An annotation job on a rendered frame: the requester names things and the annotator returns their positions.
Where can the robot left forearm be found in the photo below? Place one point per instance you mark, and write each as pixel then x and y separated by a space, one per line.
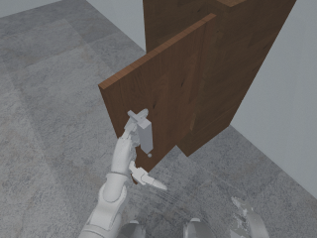
pixel 105 219

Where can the robot right hand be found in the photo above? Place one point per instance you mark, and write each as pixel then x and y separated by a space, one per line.
pixel 252 226

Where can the right robot thigh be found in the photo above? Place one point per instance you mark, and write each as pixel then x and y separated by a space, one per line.
pixel 197 229

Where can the right robot shin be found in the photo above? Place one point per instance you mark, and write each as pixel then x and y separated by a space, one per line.
pixel 195 219

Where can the handle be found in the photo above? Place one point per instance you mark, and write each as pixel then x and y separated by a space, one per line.
pixel 145 132

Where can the cupboard door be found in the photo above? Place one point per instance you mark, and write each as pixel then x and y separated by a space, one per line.
pixel 165 81

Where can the robot left hand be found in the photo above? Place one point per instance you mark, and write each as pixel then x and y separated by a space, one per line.
pixel 125 150

